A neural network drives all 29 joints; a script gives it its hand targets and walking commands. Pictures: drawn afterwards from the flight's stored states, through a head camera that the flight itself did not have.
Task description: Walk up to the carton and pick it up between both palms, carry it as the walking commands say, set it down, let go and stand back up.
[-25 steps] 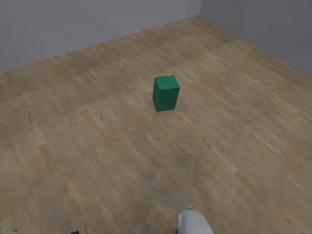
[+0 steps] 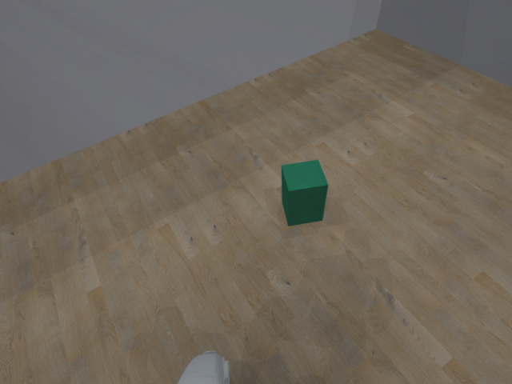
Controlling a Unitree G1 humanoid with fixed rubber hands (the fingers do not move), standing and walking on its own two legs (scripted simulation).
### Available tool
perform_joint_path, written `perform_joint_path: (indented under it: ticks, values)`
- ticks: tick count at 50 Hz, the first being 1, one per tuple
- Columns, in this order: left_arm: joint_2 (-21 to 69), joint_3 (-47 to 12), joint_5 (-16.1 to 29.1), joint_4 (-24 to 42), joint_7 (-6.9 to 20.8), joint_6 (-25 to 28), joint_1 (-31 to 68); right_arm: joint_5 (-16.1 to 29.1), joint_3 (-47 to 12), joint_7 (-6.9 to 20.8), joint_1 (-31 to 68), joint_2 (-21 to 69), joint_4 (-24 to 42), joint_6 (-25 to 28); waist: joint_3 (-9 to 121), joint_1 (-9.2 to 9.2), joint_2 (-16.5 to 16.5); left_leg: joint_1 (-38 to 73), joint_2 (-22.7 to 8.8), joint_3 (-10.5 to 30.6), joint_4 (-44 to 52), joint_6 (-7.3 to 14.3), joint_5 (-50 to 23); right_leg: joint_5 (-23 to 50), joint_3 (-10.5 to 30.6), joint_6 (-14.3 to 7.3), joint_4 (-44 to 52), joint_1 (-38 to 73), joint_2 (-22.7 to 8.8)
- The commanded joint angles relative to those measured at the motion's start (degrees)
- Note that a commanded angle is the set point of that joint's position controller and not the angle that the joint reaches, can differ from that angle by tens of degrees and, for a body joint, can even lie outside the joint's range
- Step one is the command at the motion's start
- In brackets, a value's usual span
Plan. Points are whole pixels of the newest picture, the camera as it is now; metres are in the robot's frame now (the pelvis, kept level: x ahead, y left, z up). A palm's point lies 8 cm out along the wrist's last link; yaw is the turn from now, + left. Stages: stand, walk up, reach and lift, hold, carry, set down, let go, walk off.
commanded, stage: walk up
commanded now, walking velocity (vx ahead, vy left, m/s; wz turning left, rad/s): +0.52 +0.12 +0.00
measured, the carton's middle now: (302, 194) +0.98 -0.11 -0.65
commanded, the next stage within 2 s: none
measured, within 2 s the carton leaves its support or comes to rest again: neither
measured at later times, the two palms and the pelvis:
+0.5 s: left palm (122, 295) +0.30 +0.33 -0.15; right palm (382, 325) +0.24 -0.19 -0.11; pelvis +0.26 +0.08 +0.00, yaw -1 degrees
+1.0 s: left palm (170, 220) +0.47 +0.25 -0.12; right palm (385, 235) +0.45 -0.25 -0.16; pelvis +0.43 -0.01 -0.01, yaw +0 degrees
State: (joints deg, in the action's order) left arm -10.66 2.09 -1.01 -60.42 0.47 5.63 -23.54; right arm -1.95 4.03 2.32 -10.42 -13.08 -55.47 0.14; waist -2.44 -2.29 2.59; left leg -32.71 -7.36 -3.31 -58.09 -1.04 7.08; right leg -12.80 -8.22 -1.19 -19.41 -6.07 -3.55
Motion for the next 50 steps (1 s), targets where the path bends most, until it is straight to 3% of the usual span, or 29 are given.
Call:
perform_joint_path:
  ticks: [1,7,9,10,11,13,14,15,16,17,18,19,21,23,26,32,35,36,37,38,39,40,41,42,43,44,45,47,50]
  values:
    - [-8.0,1.0,0.1,2.3,-0.5,0.7,-3.5,0.4,-0.2,0.9,3.3,-0.5,3.6,-0.3,-4.5,0.07,-10.4,-6.1,-1.1,0.6,6.3,-1.2,-3.7,7.6,10.9,-4.0,11.9,1.8,-14.4]
    - [-7.8,1.1,0.0,-0.1,-1.2,0.4,-7.7,1.2,-1.2,1.3,13.3,0.4,6.3,0.9,-6.2,-2.83,-11.2,-3.7,0.9,-3.1,21.6,-1.2,-5.3,15.1,6.8,-4.0,12.4,6.9,-14.1]
    - [-8.4,1.4,0.0,-0.9,-1.3,0.0,-7.4,1.0,-1.2,1.2,14.7,0.2,6.8,1.2,-5.5,-2.55,-13.3,-0.2,1.6,-3.6,25.4,-0.1,-2.1,15.4,5.2,-3.6,11.0,7.2,-13.8]
    - [-8.3,1.3,0.3,-1.8,-1.3,-0.6,-7.4,0.8,-1.3,1.0,14.6,-0.3,7.7,1.7,-4.3,-1.44,-17.1,5.0,2.3,-4.4,26.3,0.4,1.0,13.1,3.0,-3.7,9.4,5.6,-11.3]
    - [-8.2,1.2,0.5,-2.8,-1.4,-0.9,-7.4,0.6,-1.0,0.6,11.0,-1.3,6.2,2.1,-3.0,0.09,-16.3,10.9,3.0,-5.4,26.2,0.5,2.0,16.2,2.7,-3.7,5.5,3.8,-10.9]
    - [-8.2,0.9,0.5,-3.1,-1.1,-1.2,-7.0,0.1,0.7,-0.7,-4.0,-5.9,0.6,3.4,4.6,6.63,-5.3,30.2,5.4,-8.4,29.0,1.3,3.4,22.9,0.0,-2.9,-14.1,-3.1,-7.6]
    - [-6.7,0.2,0.1,-1.7,-0.8,-0.9,-6.8,-0.9,2.2,-1.5,-12.4,-10.8,-1.3,4.0,10.7,10.52,3.6,42.0,-5.1,5.4,30.6,3.6,9.0,8.4,0.5,-1.1,-30.4,-14.4,-4.6]
    - [-3.0,-0.1,0.5,0.9,-1.0,-1.0,-9.1,-1.1,2.9,-1.8,-18.7,-17.2,-1.5,3.9,17.7,11.48,17.4,51.9,-23.1,32.6,42.8,8.8,11.5,-18.5,3.3,0.5,-47.1,-29.8,2.7]
    - [-7.1,1.5,-0.6,0.7,-0.7,-1.6,-6.4,0.4,2.9,-2.2,-18.4,-18.0,-1.6,3.3,17.3,9.62,8.0,47.1,-26.4,40.0,46.0,8.2,7.8,-18.9,11.0,0.4,-54.2,-30.7,-0.1]
    - [-7.0,1.8,-0.7,0.9,-0.6,-1.8,-4.2,0.5,2.1,-2.6,-12.5,-14.9,-1.5,3.4,10.8,6.72,3.6,38.7,-23.3,32.5,44.9,7.2,2.5,-12.9,12.5,0.2,-54.9,-30.1,-2.5]
    - [-4.9,1.4,-0.3,0.7,-0.3,-1.9,-3.4,0.2,1.2,-2.5,-8.0,-10.0,-1.0,3.8,5.1,4.42,1.6,31.1,-18.7,23.7,43.9,6.8,-3.6,-7.9,11.8,0.0,-53.1,-28.8,-4.0]
    - [-3.7,1.5,-0.2,0.5,0.1,-2.5,-2.5,0.3,0.6,-2.4,-5.9,-6.2,-0.8,4.3,2.8,3.01,2.3,26.3,-14.0,15.6,44.0,5.5,-5.2,-4.0,11.4,0.5,-50.6,-26.9,-5.5]
    - [-2.7,1.4,-0.7,0.6,0.9,-4.3,-3.8,0.1,-0.3,-2.2,-5.1,-4.0,-0.9,4.9,1.7,1.41,6.6,21.6,-10.9,8.2,45.2,4.4,-7.9,-0.7,9.4,1.6,-48.1,-22.8,-5.0]
    - [-2.8,1.4,-1.0,1.9,1.4,-5.5,-0.5,0.2,-0.4,-2.2,-7.4,-4.6,-1.4,5.2,0.4,1.29,6.6,21.0,-10.4,5.4,45.4,4.7,-12.1,2.2,8.3,2.6,-44.9,-23.2,-4.6]
    - [-3.1,1.2,-1.0,4.3,2.3,-6.3,7.2,0.4,0.1,-2.6,-11.7,-6.0,-2.2,5.3,-0.8,2.72,6.6,22.8,-10.6,2.7,45.1,5.4,-17.5,5.8,6.3,3.7,-38.5,-25.5,-4.2]
    - [-3.2,0.7,-0.4,7.8,3.3,-6.4,20.3,0.0,0.8,-3.3,-17.3,-7.1,-3.0,4.6,-3.9,5.84,8.3,26.1,-11.4,0.6,45.7,5.5,-16.4,9.2,3.5,3.9,-21.7,-24.6,-2.6]
    - [-3.8,0.8,-0.2,8.8,3.1,-5.9,22.5,-0.2,1.4,-3.5,-17.2,-7.9,-2.8,4.2,-3.9,6.42,10.3,26.3,-11.9,0.3,45.0,5.3,-15.3,7.7,2.9,3.4,-15.5,-19.8,-1.9]
    - [-3.2,0.5,-0.3,8.7,2.7,-5.1,21.6,-0.1,0.9,-3.2,-16.3,-6.3,-3.2,4.1,-2.9,6.15,12.9,26.5,-9.8,-1.3,43.9,5.2,-11.7,5.2,1.9,3.0,-13.0,-17.1,-1.2]
    - [-3.5,0.6,-0.5,8.4,2.3,-4.3,20.0,0.0,0.6,-3.1,-16.2,-5.3,-4.0,3.5,-1.6,5.14,12.8,25.3,-7.8,-1.9,41.8,5.1,-7.7,4.3,0.8,3.1,-10.5,-12.1,-0.6]
    - [-4.9,1.1,-0.9,6.8,1.7,-3.5,15.8,0.3,0.4,-3.1,-16.5,-5.2,-4.2,3.1,0.3,3.48,7.6,23.1,-6.5,-2.6,36.3,4.4,-5.4,6.9,-0.1,3.0,-6.5,-4.7,-0.3]
    - [-7.1,1.8,-1.5,4.8,0.8,-2.6,10.7,0.6,-0.3,-2.9,-17.7,-3.6,-4.4,3.0,3.6,1.83,0.4,20.5,-3.9,-3.6,27.5,3.3,-2.8,6.6,0.2,2.4,-3.9,3.1,-1.0]
    - [-11.3,2.8,-2.4,3.9,0.2,-1.9,5.2,0.8,-1.1,-2.9,-19.1,-1.3,-3.5,3.3,8.2,0.05,-9.9,13.8,-0.9,-4.0,16.0,1.3,11.3,13.2,10.8,0.6,-3.5,10.2,-11.1]
    - [-17.4,4.0,-1.5,3.6,-0.4,-2.3,0.2,1.0,-1.6,-3.1,-21.3,1.6,-1.9,3.3,14.5,-2.08,-23.6,2.7,3.5,-3.4,1.4,-0.5,29.7,15.3,27.5,-7.2,1.5,16.9,-24.7]
    - [-17.0,4.2,-0.3,2.2,-0.5,-2.6,-1.7,-0.3,-0.6,-3.2,-17.2,-2.6,-1.5,2.6,14.1,-2.25,-18.4,1.2,0.6,1.8,-6.7,0.0,30.5,10.7,31.0,-9.3,3.7,13.9,-25.7]
    - [-15.1,3.8,-0.5,3.4,-0.5,-2.3,0.8,-0.4,-0.2,-3.1,-15.8,-3.6,-2.2,2.2,9.9,-1.36,-11.4,0.2,0.0,3.7,-8.7,0.5,26.1,10.9,30.6,-8.2,3.9,10.0,-24.6]
    - [-12.6,3.2,-0.7,4.1,-0.8,-2.3,4.6,-0.3,0.0,-3.0,-15.6,-3.0,-3.5,1.6,5.4,0.22,-7.4,0.8,-1.0,4.9,-8.5,0.2,20.8,15.2,27.1,-7.2,4.0,4.9,-22.6]
    - [-9.7,2.3,-0.7,4.7,-1.0,-2.0,7.8,0.1,-0.2,-2.6,-15.9,-1.3,-4.2,0.8,3.2,2.16,-7.6,2.9,-1.8,5.0,-6.3,-0.4,16.6,19.2,21.3,-6.0,3.9,0.7,-19.6]
    - [-8.2,2.0,-0.8,4.5,-0.8,-1.4,8.7,0.3,-0.1,-2.3,-16.2,-0.5,-4.4,-0.4,2.4,3.65,-11.1,7.4,-0.8,3.5,-3.8,-0.9,13.1,21.9,14.9,-4.1,4.3,-4.6,-16.2]
    - [-7.9,1.9,-0.9,3.8,-0.8,-1.1,6.1,0.3,-0.2,-1.7,-11.5,-0.6,-3.4,-1.5,1.4,2.77,-13.4,7.1,0.4,1.4,-0.2,-1.1,9.8,16.9,12.0,-4.2,5.9,-6.3,-14.7]
